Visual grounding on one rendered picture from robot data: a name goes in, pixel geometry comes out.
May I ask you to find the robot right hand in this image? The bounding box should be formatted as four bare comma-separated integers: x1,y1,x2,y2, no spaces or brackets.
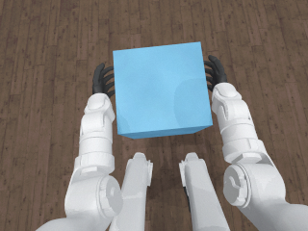
203,55,228,92

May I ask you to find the left robot forearm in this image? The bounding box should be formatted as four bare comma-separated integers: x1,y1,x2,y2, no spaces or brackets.
64,92,116,210

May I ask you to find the right robot thigh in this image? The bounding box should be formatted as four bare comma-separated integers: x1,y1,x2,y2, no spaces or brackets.
179,157,230,231

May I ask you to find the right robot forearm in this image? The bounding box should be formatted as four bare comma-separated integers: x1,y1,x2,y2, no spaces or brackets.
211,82,286,196

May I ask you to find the robot left upper arm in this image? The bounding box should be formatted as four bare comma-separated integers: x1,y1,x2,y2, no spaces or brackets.
36,174,123,231

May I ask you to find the carton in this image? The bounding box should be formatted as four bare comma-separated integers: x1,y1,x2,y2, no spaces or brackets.
113,41,213,140

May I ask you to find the robot right upper arm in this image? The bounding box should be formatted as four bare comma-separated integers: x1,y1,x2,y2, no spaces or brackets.
223,163,308,231

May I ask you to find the robot right foot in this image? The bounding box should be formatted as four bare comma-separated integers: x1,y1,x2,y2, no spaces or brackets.
183,186,191,213

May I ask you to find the robot left hand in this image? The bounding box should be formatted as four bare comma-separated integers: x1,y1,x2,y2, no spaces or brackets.
92,63,116,99

